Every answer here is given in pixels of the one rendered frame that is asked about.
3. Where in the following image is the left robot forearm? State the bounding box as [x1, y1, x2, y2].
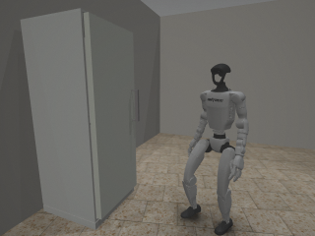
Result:
[235, 119, 249, 157]

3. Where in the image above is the right robot forearm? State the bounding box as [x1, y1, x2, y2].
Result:
[194, 117, 208, 141]

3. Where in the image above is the handle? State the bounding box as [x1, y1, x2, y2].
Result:
[131, 89, 140, 122]

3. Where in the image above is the left robot hand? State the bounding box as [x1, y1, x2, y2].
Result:
[228, 155, 244, 182]

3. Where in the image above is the robot right upper arm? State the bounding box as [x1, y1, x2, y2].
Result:
[200, 90, 210, 121]

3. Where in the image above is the fridge door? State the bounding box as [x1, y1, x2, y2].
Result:
[83, 12, 137, 219]

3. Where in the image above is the robot right thigh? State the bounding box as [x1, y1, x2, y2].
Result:
[183, 139, 211, 187]

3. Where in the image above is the robot left shin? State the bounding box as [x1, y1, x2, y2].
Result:
[218, 189, 232, 224]

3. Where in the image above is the robot left upper arm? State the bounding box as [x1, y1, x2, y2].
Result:
[229, 91, 247, 129]

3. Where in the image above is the right robot hand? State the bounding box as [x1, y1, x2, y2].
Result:
[188, 139, 199, 156]

